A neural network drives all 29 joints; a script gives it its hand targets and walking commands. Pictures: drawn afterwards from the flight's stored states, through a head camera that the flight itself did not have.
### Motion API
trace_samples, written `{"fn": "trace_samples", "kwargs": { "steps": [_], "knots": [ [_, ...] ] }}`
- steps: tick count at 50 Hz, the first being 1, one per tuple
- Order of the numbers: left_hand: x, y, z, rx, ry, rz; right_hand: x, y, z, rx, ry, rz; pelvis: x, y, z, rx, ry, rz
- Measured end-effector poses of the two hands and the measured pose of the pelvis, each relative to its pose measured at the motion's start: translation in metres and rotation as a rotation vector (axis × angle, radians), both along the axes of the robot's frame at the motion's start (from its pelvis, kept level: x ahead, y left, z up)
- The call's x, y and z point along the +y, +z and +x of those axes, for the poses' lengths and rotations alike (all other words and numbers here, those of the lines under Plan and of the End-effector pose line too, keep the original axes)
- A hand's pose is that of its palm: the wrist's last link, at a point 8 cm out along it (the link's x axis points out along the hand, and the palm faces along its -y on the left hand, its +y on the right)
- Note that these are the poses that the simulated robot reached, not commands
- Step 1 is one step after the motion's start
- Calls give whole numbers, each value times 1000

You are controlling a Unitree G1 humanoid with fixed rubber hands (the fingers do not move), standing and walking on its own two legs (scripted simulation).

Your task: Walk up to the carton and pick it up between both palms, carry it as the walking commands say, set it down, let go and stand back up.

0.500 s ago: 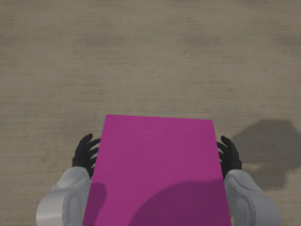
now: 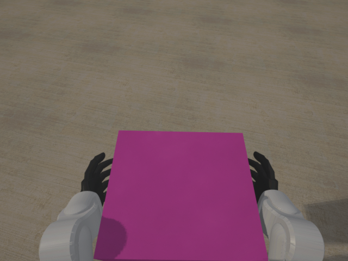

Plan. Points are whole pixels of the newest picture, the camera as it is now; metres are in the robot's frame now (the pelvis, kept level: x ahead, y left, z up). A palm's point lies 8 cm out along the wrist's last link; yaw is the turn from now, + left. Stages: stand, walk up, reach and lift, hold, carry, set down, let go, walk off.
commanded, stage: carry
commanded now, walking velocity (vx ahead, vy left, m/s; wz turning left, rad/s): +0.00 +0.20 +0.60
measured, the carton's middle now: (178, 208) +0.23 +0.00 +0.02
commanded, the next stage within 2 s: none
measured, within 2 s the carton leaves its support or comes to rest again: neither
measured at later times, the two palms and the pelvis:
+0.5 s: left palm out of the picture +0.13 +0.35 +0.12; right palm (153, 190) +0.23 +0.05 +0.11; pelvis -0.04 +0.14 +0.02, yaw +17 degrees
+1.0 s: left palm out of the picture -0.03 +0.55 +0.10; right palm (11, 240) +0.15 +0.28 +0.08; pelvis -0.14 +0.29 +0.01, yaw +34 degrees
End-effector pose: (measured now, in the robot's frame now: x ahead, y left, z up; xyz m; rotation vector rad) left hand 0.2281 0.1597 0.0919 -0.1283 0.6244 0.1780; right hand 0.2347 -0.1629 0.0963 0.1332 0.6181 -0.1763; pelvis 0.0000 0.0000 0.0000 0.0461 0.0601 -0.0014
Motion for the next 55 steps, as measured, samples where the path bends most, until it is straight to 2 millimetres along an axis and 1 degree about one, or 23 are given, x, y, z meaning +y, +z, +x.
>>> {"fn": "trace_samples", "kwargs": {
  "steps": [1, 3, 6, 11, 15, 17, 22, 25, 28, 30, 32, 34, 35, 37, 39, 43, 48, 51, 55],
  "knots": [
    [14, -7, -2, 21, 12, -7, 14, -5, 2, 21, 20, -18, 8, -1, -1, 1, 9, -6],
    [36, -18, -8, 70, 39, -28, 37, -13, 3, 70, 49, -43, 22, 1, -3, 1, 25, -27],
    [60, -22, -19, 93, 84, -58, 61, -15, 1, 93, 69, -42, 41, 6, -8, 6, 54, -38],
    [91, -6, -30, 49, 113, -17, 93, -11, -1, 49, 98, -1, 68, 9, -16, 19, 104, -33],
    [113, 5, -43, 20, 139, 31, 116, -14, -4, 19, 126, 47, 86, 6, -22, 16, 153, -33],
    [126, 8, -54, 32, 165, 37, 131, -13, -7, 33, 152, 53, 95, 10, -26, 9, 187, -33],
    [166, 19, -84, 34, 253, 25, 177, 5, -7, 34, 240, 40, 119, 22, -34, -4, 254, -15],
    [194, 25, -98, 10, 295, 28, 209, 14, -6, 9, 287, 35, 140, 23, -42, -2, 297, 1],
    [229, 23, -114, -3, 333, 26, 249, 15, -9, -4, 329, 28, 167, 19, -51, 1, 343, 6],
    [256, 17, -127, -4, 361, 17, 279, 12, -13, -6, 356, 19, 189, 14, -58, 2, 371, 4],
    [286, 5, -141, -8, 387, 6, 312, 4, -19, -10, 386, 4, 212, 2, -65, 0, 393, 0],
    [310, -9, -157, 25, 416, -14, 340, -6, -27, 20, 427, -34, 227, -1, -74, -1, 414, -6],
    [319, -14, -165, 48, 432, -30, 351, -11, -32, 43, 443, -50, 233, 0, -79, -4, 422, -16],
    [332, -22, -181, 76, 472, -67, 367, -16, -40, 75, 465, -63, 243, 2, -87, -6, 442, -29],
    [343, -21, -194, 80, 492, -65, 381, -16, -48, 80, 481, -56, 252, 5, -95, -1, 461, -33],
    [362, -9, -214, 50, 521, -24, 404, -14, -60, 51, 510, -15, 267, 7, -110, 12, 501, -32],
    [378, 6, -241, 35, 553, 38, 427, -16, -77, 36, 543, 48, 283, 6, -129, 7, 564, -35],
    [390, 12, -267, 50, 598, 29, 447, -8, -90, 51, 587, 40, 293, 15, -139, -2, 612, -24],
    [410, 22, -301, 28, 664, 25, 482, 8, -106, 31, 662, 43, 308, 21, -156, -6, 666, -8]
  ]
}}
